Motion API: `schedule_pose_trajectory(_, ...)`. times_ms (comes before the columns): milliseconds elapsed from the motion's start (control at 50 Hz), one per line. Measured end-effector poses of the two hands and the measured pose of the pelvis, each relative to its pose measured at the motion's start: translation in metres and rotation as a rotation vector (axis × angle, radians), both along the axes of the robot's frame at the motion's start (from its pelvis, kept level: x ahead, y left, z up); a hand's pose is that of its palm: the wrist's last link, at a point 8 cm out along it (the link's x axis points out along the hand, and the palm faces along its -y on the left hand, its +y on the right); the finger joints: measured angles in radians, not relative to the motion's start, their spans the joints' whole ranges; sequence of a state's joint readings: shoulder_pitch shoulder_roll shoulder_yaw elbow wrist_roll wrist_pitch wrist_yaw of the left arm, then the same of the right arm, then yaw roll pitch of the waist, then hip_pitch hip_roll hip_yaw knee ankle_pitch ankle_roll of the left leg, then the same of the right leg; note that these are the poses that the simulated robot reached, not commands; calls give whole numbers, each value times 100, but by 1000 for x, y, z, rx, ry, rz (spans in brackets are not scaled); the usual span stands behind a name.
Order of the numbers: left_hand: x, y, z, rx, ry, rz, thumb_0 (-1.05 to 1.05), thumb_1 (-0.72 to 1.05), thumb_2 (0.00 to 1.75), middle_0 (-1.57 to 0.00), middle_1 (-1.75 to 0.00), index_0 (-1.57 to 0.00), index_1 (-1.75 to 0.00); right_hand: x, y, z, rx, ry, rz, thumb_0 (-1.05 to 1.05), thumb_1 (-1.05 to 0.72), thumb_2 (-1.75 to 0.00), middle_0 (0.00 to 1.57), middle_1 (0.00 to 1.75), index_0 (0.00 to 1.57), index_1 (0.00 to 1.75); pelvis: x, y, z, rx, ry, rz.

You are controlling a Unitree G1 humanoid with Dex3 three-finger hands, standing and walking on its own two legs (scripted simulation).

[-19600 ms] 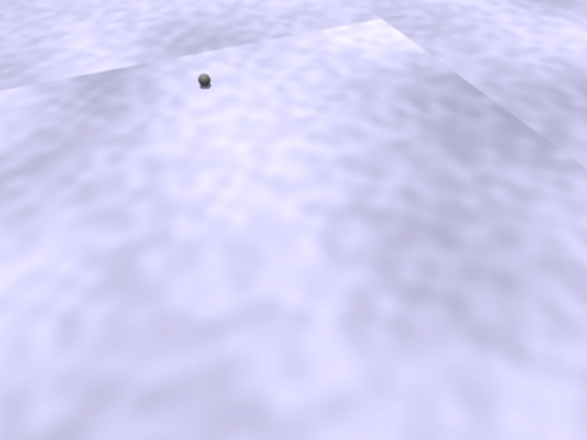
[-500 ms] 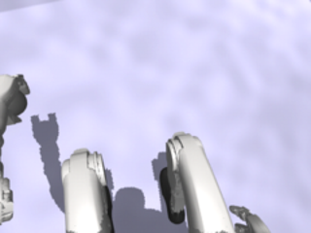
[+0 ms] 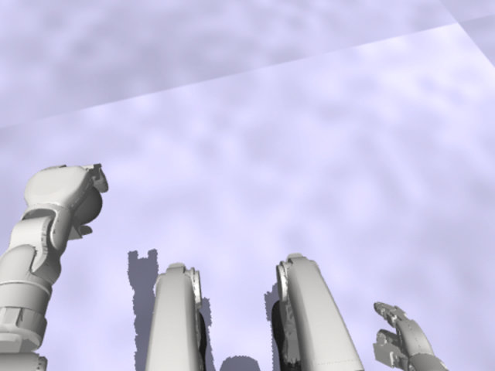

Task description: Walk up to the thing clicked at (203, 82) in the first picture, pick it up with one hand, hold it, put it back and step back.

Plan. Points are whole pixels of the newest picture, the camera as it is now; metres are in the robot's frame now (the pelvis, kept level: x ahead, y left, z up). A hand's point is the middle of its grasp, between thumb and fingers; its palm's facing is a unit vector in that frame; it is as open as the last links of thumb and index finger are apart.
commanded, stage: lift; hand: left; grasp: from above
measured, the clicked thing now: (78, 203) +0.41 +0.28 -0.09
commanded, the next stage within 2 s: hold in 0.80 s
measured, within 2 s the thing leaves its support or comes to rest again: neither
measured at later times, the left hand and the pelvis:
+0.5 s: hand (45, 194) +0.36 +0.24 +0.08, palm faces -0.44 -0.08 -0.90, open 9.5 cm; pelvis +0.03 -0.01 +0.16, yaw +2 degrees
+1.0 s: hand (17, 152) +0.37 +0.23 +0.15, palm faces -0.44 -0.09 -0.89, open 9.4 cm; pelvis +0.07 +0.00 +0.22, yaw +1 degrees
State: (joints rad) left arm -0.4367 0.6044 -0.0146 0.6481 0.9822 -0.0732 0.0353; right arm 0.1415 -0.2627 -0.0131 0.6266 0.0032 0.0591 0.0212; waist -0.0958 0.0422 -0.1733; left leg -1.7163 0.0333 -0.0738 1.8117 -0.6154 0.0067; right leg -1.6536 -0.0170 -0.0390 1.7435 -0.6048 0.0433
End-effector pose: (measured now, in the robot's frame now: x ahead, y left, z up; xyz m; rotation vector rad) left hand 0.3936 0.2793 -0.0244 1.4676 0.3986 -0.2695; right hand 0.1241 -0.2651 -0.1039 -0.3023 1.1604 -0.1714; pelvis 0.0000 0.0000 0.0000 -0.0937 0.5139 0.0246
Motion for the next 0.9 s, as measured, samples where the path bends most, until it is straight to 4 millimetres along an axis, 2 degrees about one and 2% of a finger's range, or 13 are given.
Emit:
schedule_pose_trajectory(160,-20,-7,74,6,27,38,-2,-2,75,-47,-101,-59,-96,7,9,64,29,-63,-31,1,-90,-89,20,30,20,30,9,0,66,21,-93,4)
schedule_pose_trajectory(320,-35,-22,122,-3,69,23,-2,-1,74,-45,-103,-58,-97,4,6,116,26,-97,-52,1,-90,-90,20,30,20,30,20,-3,119,40,-175,8)
schedule_pose_trajectory(440,-37,-35,151,6,42,9,-1,1,72,-44,-104,-57,-97,2,1,145,22,-103,-67,1,-91,-90,20,30,20,30,29,-5,148,52,-223,8)
schedule_pose_trajectory(620,-27,-42,187,28,26,46,-1,2,70,-43,-105,-57,-96,1,-4,177,29,-104,-84,1,-91,-90,20,30,20,30,38,-7,183,67,-287,3)
schedule_pose_trajectory(760,-25,-46,206,14,47,53,-1,2,67,-44,-103,-59,-94,7,-3,196,35,-111,-91,1,-91,-90,20,30,20,30,47,-5,203,74,-321,-3)
schedule_pose_trajectory(900,-23,-46,220,10,48,46,-2,3,63,-46,-102,-61,-92,23,1,210,42,-127,-85,1,-91,-90,20,30,20,30,58,-3,216,79,-347,-5)
